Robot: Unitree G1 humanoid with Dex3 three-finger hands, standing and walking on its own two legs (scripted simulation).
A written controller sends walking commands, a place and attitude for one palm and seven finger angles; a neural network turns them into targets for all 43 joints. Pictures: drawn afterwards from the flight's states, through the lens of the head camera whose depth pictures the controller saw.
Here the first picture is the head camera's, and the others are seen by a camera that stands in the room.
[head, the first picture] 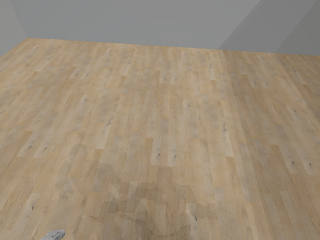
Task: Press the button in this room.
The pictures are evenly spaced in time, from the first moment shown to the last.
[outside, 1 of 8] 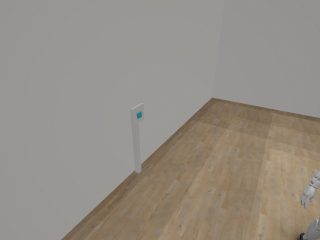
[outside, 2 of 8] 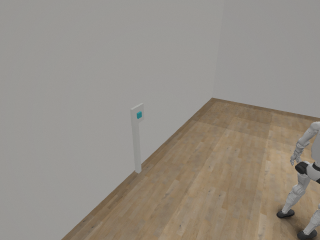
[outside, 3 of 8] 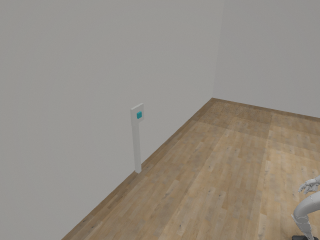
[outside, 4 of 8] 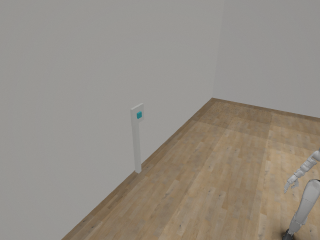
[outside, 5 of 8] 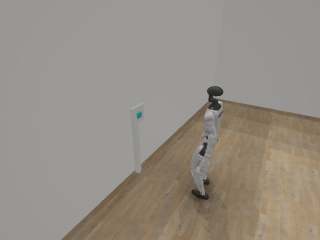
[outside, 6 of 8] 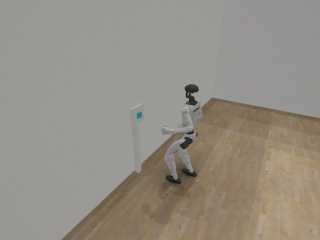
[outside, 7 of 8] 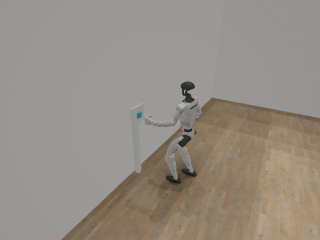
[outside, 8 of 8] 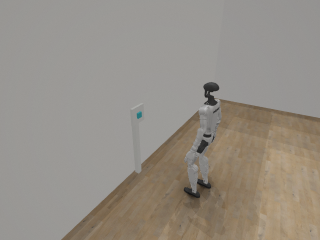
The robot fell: no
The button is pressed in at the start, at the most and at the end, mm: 0 13 0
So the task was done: yes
